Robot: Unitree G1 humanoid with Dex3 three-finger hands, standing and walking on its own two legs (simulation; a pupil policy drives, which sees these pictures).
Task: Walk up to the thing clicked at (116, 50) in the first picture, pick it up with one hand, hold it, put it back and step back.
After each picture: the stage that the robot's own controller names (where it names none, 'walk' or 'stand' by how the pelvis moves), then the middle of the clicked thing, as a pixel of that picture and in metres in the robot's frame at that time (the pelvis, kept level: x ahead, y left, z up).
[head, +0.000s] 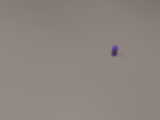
stand; (114, 51) +1.37 -0.38 -0.72
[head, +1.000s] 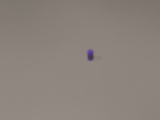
walk; (90, 55) +1.29 +0.03 -0.69
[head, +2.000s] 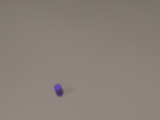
walk; (58, 90) +0.79 +0.30 -0.71
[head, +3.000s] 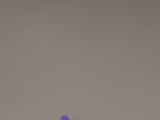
walk; out of the picture +0.53 +0.20 -0.72
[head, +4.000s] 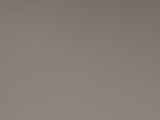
stand; out of the picture +0.41 +0.19 -0.71
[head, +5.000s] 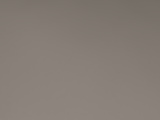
stand; out of the picture +0.39 +0.17 -0.72
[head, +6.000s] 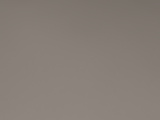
stand; out of the picture +0.36 +0.20 -0.71
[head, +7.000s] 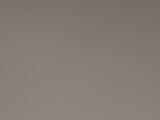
stand; out of the picture +0.32 +0.20 -0.73
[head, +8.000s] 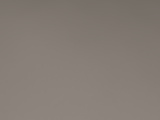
stand; out of the picture +0.34 +0.21 -0.73
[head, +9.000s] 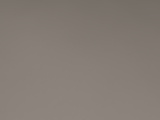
stand; out of the picture +0.32 +0.21 -0.73
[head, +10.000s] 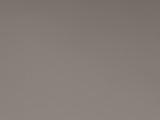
stand; out of the picture +0.32 +0.21 -0.73
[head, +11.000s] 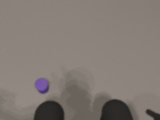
go down; (42, 86) +0.40 +0.19 -0.44
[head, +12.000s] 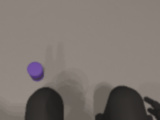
go down; (36, 72) +0.43 +0.20 -0.32
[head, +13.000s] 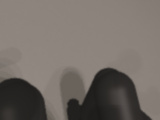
close in; out of the picture +0.42 +0.23 -0.23
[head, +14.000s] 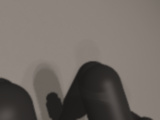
close; out of the picture +0.42 +0.25 -0.23
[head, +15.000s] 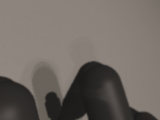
lift; out of the picture +0.39 +0.24 -0.23
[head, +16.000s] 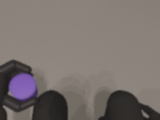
lift; (25, 90) +0.31 +0.20 -0.06
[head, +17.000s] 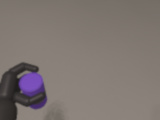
hold; (34, 91) +0.33 +0.16 +0.05
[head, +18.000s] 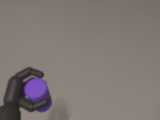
hold; (39, 96) +0.32 +0.16 +0.02
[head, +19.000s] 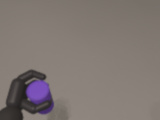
hold; (41, 98) +0.31 +0.15 +0.01
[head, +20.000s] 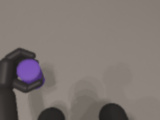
crouch; (32, 75) +0.38 +0.17 -0.06
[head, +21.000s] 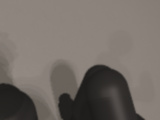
lower; out of the picture +0.42 +0.23 -0.21
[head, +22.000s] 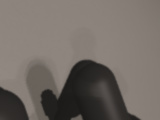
lower; out of the picture +0.42 +0.25 -0.23
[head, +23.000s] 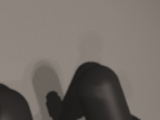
lower; out of the picture +0.42 +0.25 -0.22
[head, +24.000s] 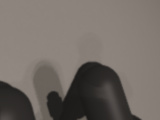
lower; out of the picture +0.42 +0.26 -0.22
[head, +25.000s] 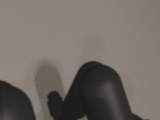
loosen; out of the picture +0.42 +0.26 -0.22
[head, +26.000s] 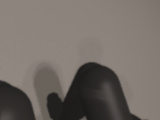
withdraw; out of the picture +0.41 +0.24 -0.23
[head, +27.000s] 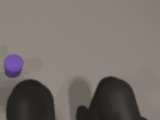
stand; (13, 67) +0.41 +0.21 -0.27
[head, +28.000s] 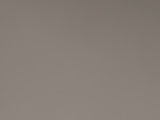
stand; out of the picture +0.34 +0.16 -0.64
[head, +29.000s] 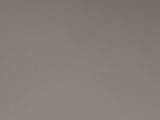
stand; out of the picture +0.35 +0.16 -0.67
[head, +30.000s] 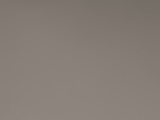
stand; out of the picture +0.34 +0.16 -0.67
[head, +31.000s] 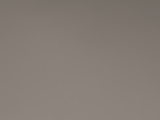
walk; out of the picture +0.37 +0.16 -0.72
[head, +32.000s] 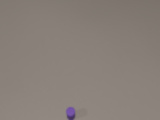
walk; (70, 113) +0.46 +0.09 -0.71
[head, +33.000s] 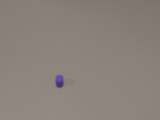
walk; (59, 81) +0.70 +0.14 -0.69
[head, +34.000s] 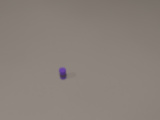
stand; (62, 73) +0.98 +0.21 -0.70
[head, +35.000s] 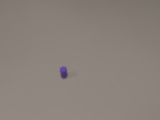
stand; (63, 72) +0.96 +0.18 -0.72
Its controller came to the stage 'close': yes
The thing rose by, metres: 0.72
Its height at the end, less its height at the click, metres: +0.00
